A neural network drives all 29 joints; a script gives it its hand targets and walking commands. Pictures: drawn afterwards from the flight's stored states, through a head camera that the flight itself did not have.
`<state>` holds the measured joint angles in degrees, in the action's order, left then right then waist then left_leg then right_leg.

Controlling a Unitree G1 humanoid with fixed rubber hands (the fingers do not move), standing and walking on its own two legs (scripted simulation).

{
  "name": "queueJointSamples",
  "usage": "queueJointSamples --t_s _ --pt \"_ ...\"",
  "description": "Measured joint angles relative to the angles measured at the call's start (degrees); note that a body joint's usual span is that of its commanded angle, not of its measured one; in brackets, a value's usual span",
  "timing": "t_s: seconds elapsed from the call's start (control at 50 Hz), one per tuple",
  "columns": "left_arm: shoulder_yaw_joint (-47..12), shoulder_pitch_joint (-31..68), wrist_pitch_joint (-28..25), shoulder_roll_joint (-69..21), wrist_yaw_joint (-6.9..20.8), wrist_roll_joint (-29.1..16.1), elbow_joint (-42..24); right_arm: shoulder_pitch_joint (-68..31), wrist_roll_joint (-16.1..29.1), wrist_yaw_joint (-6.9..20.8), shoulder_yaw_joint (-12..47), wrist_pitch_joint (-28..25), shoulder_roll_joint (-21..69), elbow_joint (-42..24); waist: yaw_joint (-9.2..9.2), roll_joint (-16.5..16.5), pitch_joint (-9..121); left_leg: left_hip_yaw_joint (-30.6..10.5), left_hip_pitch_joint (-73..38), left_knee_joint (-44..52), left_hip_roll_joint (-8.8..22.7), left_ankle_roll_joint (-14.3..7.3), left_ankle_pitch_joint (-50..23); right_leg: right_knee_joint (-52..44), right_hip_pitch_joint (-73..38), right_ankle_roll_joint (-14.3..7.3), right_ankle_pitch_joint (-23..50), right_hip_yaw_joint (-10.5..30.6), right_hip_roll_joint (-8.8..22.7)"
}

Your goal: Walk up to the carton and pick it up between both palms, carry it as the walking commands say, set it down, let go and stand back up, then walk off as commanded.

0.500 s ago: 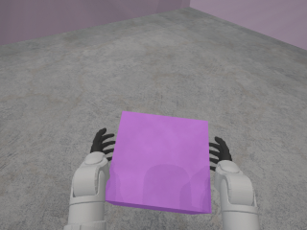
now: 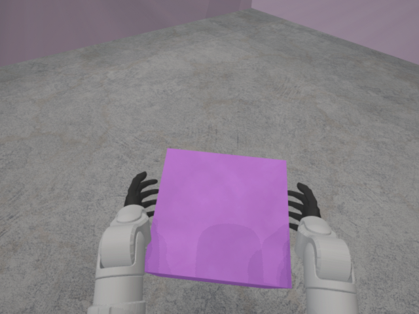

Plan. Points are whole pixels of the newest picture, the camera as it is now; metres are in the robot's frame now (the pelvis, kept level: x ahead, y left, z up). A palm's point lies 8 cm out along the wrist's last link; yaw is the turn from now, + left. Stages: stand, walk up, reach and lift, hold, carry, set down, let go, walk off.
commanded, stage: carry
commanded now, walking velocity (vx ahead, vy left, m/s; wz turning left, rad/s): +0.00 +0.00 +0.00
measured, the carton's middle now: (218, 221) +0.31 +0.01 -0.01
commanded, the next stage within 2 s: none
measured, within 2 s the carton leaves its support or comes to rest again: neither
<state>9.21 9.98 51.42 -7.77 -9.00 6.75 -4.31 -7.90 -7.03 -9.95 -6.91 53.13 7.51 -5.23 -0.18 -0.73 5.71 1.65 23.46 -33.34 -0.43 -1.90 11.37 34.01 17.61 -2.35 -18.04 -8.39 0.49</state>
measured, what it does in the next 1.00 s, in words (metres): stands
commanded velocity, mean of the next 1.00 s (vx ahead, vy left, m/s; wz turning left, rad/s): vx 0.00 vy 0.00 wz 0.00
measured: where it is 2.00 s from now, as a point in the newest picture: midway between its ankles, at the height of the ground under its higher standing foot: outside the picture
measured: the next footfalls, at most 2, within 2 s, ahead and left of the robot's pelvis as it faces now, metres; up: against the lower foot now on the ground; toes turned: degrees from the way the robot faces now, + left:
none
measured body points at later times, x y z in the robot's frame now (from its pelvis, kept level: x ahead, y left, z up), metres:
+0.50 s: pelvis +0.00 +0.00 +0.00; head -0.02 +0.01 +0.45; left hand +0.28 +0.17 +0.08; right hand +0.28 -0.16 +0.08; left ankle +0.06 +0.10 -0.73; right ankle +0.00 -0.09 -0.73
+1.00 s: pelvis +0.00 +0.00 +0.00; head -0.02 +0.01 +0.45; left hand +0.28 +0.16 +0.08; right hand +0.28 -0.16 +0.08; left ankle +0.06 +0.10 -0.73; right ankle +0.00 -0.09 -0.73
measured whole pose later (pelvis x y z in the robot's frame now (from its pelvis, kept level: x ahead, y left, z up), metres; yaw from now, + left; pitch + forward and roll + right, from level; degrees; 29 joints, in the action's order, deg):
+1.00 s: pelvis +0.00 +0.00 +0.00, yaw +0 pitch +1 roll -1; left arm 6.6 10.1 63.4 -7.8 -10.3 6.7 -14.5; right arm -8.1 -7.2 -9.8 -6.9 64.1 7.6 -14.9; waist -0.5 0.6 4.3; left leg 1.7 23.5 -33.3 -0.4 -1.9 11.4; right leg 34.0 17.6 -2.4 -18.0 -8.4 0.5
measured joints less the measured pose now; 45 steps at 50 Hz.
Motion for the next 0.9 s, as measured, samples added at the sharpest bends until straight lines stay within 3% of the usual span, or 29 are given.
queueJointSamples --t_s 0.28,0.46,0.9 --pt "-1.23 -0.04 4.53 0.00 -0.51 0.00 -5.01 0.06 0.55 -0.15 0.00 3.26 0.01 -4.01 -0.41 2.22 -0.16 0.01 0.00 0.00 0.00 0.00 -0.14 0.00 0.00 0.00 0.19 0.00 0.01" --pt "-2.06 -0.08 8.16 -0.01 -1.11 0.00 -7.97 0.18 0.90 -0.40 0.00 6.58 0.01 -6.90 -0.56 1.43 -0.70 0.01 0.00 0.00 0.00 0.00 -0.15 0.00 0.00 0.00 0.19 0.00 0.02" --pt "-2.61 0.12 11.43 -0.01 -1.29 0.00 -10.35 -0.15 0.18 -0.01 -0.01 10.23 0.06 -9.73 -0.34 1.47 -1.10 0.01 0.01 0.00 0.00 0.00 -0.06 0.00 0.00 0.00 0.06 0.00 0.02"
